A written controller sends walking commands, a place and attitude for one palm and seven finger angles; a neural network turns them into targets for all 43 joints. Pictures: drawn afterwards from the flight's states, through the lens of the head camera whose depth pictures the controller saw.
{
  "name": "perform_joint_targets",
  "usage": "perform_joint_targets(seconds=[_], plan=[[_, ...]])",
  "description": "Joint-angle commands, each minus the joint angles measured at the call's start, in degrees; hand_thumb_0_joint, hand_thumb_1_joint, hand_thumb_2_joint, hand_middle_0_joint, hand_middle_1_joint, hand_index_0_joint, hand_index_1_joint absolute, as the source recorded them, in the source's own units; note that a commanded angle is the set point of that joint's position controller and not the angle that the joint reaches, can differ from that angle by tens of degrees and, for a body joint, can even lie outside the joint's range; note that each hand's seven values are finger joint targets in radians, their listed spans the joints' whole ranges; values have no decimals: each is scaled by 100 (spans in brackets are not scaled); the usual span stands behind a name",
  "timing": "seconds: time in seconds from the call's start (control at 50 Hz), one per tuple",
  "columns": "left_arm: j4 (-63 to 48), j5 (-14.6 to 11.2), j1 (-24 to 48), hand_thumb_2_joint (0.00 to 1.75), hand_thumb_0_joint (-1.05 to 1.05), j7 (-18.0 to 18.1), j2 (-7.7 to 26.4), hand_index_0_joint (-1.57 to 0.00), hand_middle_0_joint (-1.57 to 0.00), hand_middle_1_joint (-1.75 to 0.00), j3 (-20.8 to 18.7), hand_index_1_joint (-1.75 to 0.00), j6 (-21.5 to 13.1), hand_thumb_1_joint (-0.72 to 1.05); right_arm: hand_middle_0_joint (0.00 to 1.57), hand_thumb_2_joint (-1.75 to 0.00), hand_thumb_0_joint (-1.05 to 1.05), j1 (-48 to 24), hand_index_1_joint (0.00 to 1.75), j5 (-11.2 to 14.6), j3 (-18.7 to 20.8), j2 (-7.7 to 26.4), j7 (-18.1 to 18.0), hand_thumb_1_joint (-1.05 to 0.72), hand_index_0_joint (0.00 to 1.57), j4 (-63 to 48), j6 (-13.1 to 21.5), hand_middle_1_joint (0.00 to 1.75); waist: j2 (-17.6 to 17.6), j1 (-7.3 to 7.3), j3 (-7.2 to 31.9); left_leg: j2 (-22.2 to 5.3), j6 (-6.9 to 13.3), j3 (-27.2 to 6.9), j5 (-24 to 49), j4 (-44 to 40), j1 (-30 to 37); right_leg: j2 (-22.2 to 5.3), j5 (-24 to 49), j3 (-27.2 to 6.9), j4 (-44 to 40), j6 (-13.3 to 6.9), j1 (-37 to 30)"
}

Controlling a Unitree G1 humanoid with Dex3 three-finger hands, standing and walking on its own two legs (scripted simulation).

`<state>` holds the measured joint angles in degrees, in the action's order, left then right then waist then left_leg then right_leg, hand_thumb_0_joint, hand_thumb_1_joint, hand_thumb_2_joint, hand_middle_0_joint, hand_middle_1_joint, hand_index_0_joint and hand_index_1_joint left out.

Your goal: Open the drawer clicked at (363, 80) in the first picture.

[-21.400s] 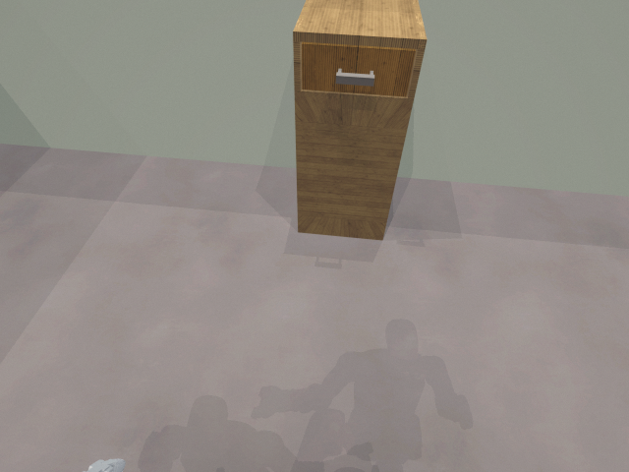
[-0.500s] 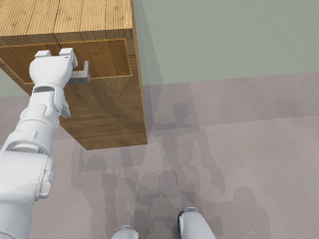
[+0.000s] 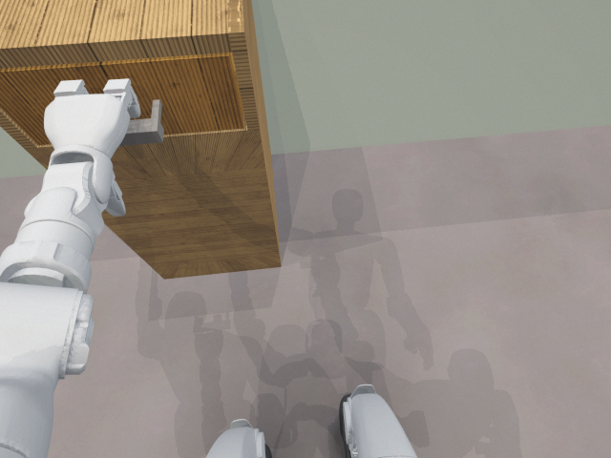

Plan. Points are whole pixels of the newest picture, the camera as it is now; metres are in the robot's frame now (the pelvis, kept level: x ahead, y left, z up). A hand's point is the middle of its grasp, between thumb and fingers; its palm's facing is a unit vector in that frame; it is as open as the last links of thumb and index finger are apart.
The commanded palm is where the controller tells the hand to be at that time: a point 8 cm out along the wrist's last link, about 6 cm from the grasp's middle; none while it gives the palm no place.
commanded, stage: lower the fingers behind the handle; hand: left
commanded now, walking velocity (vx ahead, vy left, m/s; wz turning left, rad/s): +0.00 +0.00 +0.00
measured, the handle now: (121, 121) +0.58 +0.22 +0.04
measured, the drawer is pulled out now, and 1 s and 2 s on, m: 0.00 0.00 0.00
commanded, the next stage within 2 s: lift the fingers back up to retry in 0.08 s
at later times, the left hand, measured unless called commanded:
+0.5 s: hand (112, 139) +0.53 +0.21 +0.06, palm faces -0.03 +0.00 -1.00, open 13.8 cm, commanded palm +0.51 +0.23 +0.12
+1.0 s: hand (85, 118) +0.53 +0.23 +0.10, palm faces -0.05 +0.01 -1.00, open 13.8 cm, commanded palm +0.50 +0.23 +0.15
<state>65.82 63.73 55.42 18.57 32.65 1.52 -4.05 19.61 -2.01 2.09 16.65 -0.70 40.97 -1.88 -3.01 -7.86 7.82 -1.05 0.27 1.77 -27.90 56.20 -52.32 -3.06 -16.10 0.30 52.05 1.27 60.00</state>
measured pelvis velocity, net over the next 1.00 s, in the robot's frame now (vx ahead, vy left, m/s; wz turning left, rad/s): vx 0.05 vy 0.00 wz -0.01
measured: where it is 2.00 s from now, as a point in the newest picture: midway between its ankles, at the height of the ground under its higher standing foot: outside the picture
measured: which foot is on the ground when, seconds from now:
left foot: down 0.00-1.00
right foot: down 0.00-1.00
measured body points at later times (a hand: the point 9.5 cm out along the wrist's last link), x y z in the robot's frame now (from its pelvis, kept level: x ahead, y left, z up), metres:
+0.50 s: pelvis +0.02 +0.00 +0.02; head +0.14 -0.02 +0.45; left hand +0.52 +0.21 +0.11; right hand +0.02 -0.28 -0.12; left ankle -0.02 +0.12 -0.67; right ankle +0.07 -0.14 -0.67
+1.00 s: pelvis +0.05 +0.00 +0.04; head +0.14 -0.01 +0.48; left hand +0.53 +0.22 +0.15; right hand +0.08 -0.28 -0.09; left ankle -0.02 +0.12 -0.67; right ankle +0.07 -0.14 -0.67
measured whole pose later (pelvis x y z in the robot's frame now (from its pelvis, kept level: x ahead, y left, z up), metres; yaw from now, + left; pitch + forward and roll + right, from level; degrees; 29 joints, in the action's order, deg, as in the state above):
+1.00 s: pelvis +0.05 +0.00 +0.04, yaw +0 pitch +18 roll +0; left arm 57.2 61.9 47.5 13.8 28.8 2.1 -4.6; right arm 18.4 -1.1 3.6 16.1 -1.2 40.3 -4.6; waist -3.4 -4.2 6.5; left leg -1.2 0.2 1.7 -24.2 38.9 -32.5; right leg -2.6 -14.0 1.0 36.9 1.6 40.6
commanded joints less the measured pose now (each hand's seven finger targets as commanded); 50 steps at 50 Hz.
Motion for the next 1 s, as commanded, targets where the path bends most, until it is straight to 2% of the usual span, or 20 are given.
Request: perform_joint_targets(seconds=[0.0, 0.04, 0.08, 0.12, 0.14, 0.2, 0.24, 0.3, 0.32, 0.34, 0.4, 0.46, 0.56, 0.7, 0.74, 0.78, 0.8, 0.82, 0.92, 0.98], plan=[[-723, -97, 1940, 30, 0, -30, 1020, -30, -30, -120, -131, -120, -87, -50, 20, -90, 0, 1017, 30, 15, 335, 900, -75, -90, 20, -198, 65, 30, 89, -186, 2482, 280, 191, -80, 1392, -822, 668, 396, 813, 103, -534, -228, -2340], [-626, -85, 1825, 30, 0, -28, 1013, -30, -30, -120, -149, -120, -82, -50, 20, -90, 0, 1006, 30, 24, 320, 907, -82, -90, 20, -181, 58, 30, 219, -166, 2302, 270, 186, -100, 1398, -830, 637, 405, 797, 126, -534, -235, -2275], [-782, -137, 1873, 30, 0, -15, 1005, -30, -30, -120, -212, -120, -141, -50, 20, -90, 0, 1022, 30, 13, 355, 906, -60, -90, 20, -193, 65, 30, 227, -159, 2509, 279, 190, -93, 1446, -801, 710, 419, 842, 100, -542, -238, -2343], [-674, -116, 1892, 30, 0, 8, 1054, -30, -30, -120, -206, -120, -125, -50, 20, -90, 0, 1029, 30, 20, 337, 912, -66, -90, 20, -151, 68, 30, 163, -174, 2286, 271, 179, -98, 1338, -825, 613, 404, 757, 110, -548, -234, -2249], [-681, -73, 1906, 30, 0, 24, 887, -30, -30, -120, -66, -120, -136, -50, 20, -90, 0, 1011, 30, 17, 336, 887, -79, -90, 20, -155, 81, 30, 145, -192, 2254, 273, 178, -119, 1401, -839, 678, 408, 763, 134, -551, -245, -2201], [-923, -85, 2162, 30, 0, 86, 1006, -30, -30, -120, -145, -120, -141, -50, 20, -90, 0, 1028, 30, 1, 364, 883, -67, -90, 20, -144, 76, 30, 72, -214, 2490, 276, 181, -117, 1492, -866, 855, 406, 853, 116, -601, -233, -2358], [-1064, -95, 2188, 30, 0, 103, 1299, -30, -30, -120, -346, -120, -118, -50, 20, -90, 0, 1020, 30, 1, 356, 897, -63, -90, 20, -132, 58, 30, -59, -108, 2697, 299, 178, -102, 1585, -920, 980, 409, 944, 93, -640, -239, -2575], [-1351, -119, 2428, 30, 0, 119, 1184, -30, -30, -120, -245, -120, -145, -50, 20, -90, 0, 1036, 30, 4, 375, 852, -75, -90, 20, -154, 54, 30, -139, -152, 2864, 291, 171, -125, 1849, -1032, 1294, 417, 1161, 106, -753, -227, -2777], [-1331, -133, 2333, 30, 0, 118, 1407, -30, -30, -120, -439, -120, -130, -50, 20, -90, 0, 1022, 30, 7, 369, 891, -67, -90, 20, -127, 30, 30, -157, -73, 2821, 292, 159, -139, 1896, -1073, 1348, 421, 1169, 113, -772, -238, -2798], [-1283, -122, 2343, 30, 0, 124, 1378, -30, -30, -120, -391, -120, -117, -50, 20, -90, 0, 979, 30, 12, 353, 877, -85, -90, 20, -143, 16, 30, -67, -99, 2681, 297, 175, -123, 1862, -1124, 1330, 422, 1145, 108, -846, -224, -2850], [-1582, -116, 2429, 30, 0, 192, 1771, -30, -30, -120, -677, -120, -204, -50, 20, -90, 0, 955, 30, -9, 344, 900, -100, -90, 20, -129, -16, 30, -177, 7, 2912, 309, 178, -122, 2150, -1219, 1494, 409, 1434, 84, -882, -231, -3170], [-1544, -116, 2109, 30, 0, 242, 1686, -30, -30, -120, -707, -120, -130, -50, 20, -90, 0, 893, 30, -3, 345, 890, -63, -90, 20, -156, -71, 30, -204, 118, 2822, 289, 136, -108, 2529, -1323, 1709, 431, 1648, 144, -933, -240, -3276], [-1440, -183, 2062, 30, 0, 156, 1372, -30, -30, -120, -458, -120, 123, -50, 20, -90, 0, 863, 30, 54, 370, 890, -40, -90, 20, -183, -138, 30, -72, 81, 2679, 264, 135, -47, 2710, -1553, 1959, 450, 1835, 152, -1179, -218, -3520], [-1959, -251, 1923, 30, 0, -96, 1350, -30, -30, -120, -491, -120, -62, -50, 20, -90, 0, 757, 30, 84, 404, 837, -119, -90, 20, -272, -199, 30, -53, 210, 2641, 230, 134, -40, 3395, -1811, 2410, 434, 2304, 161, -1367, -222, -3970], [-2049, -262, 1820, 30, 0, -117, 1552, -30, -30, -120, -666, -120, -75, -50, 20, -90, 0, 695, 30, 86, 389, 856, -124, -90, 20, -288, -216, 30, 42, 286, 2592, 240, 146, -14, 3456, -1869, 2401, 433, 2419, 151, -1399, -224, -4130], [-1922, -229, 1783, 30, 0, -143, 1280, -30, -30, -120, -457, -120, -28, -50, 20, -90, 0, 661, 30, 115, 411, 833, -108, -90, 20, -294, -239, 30, 4, 222, 2396, 226, 115, -20, 3542, -1909, 2518, 453, 2339, 196, -1461, -239, -3979], [-1629, -230, 1593, 30, 0, -155, 990, -30, -30, -120, -249, -120, 25, -50, 20, -90, 0, 676, 30, 118, 404, 812, -107, -90, 20, -251, -231, 30, 124, 183, 2055, 214, 120, -2, 3391, -1960, 2430, 452, 2232, 231, -1521, -229, -3853], [-1548, -283, 1476, 30, 0, -183, 1136, -30, -30, -120, -389, -120, 66, -50, 20, -90, 0, 700, 30, 147, 404, 864, -84, -90, 20, -244, -243, 30, 232, 228, 2037, 212, 106, -10, 3209, -2005, 2392, 467, 2129, 223, -1531, -234, -3866], [-1974, -236, 1600, 30, 0, -275, 837, -30, -30, -120, -182, -120, -96, -50, 20, -90, 0, 705, 30, 107, 463, 783, -102, -90, 20, -340, -221, 30, 18, 233, 2448, 216, 111, -12, 3833, -1938, 2790, 463, 2466, 192, -1529, -235, -4009], [-2184, -228, 1687, 30, 0, -231, 988, -30, -30, -120, -359, -120, -216, -50, 20, -90, 0, 664, 30, 77, 480, 782, -102, -90, 20, -326, -217, 30, -3, 257, 2409, 204, 110, -25, 4095, -1893, 2856, 463, 2575, 188, -1514, -244, -3987]])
